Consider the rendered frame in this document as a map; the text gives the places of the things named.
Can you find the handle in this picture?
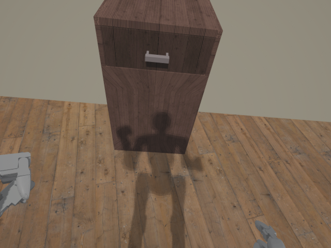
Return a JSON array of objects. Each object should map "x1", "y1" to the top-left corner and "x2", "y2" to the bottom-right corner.
[{"x1": 145, "y1": 51, "x2": 169, "y2": 64}]

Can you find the cabinet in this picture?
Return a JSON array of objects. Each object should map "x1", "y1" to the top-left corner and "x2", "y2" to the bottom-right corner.
[{"x1": 94, "y1": 0, "x2": 223, "y2": 154}]

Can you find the right robot hand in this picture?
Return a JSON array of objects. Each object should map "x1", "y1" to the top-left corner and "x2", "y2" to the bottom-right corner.
[{"x1": 253, "y1": 220, "x2": 285, "y2": 248}]

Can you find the drawer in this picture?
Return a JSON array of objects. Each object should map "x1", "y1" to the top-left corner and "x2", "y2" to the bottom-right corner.
[{"x1": 101, "y1": 25, "x2": 215, "y2": 75}]

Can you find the left robot hand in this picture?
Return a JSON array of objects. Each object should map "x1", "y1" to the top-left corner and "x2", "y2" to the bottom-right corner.
[{"x1": 0, "y1": 152, "x2": 35, "y2": 217}]

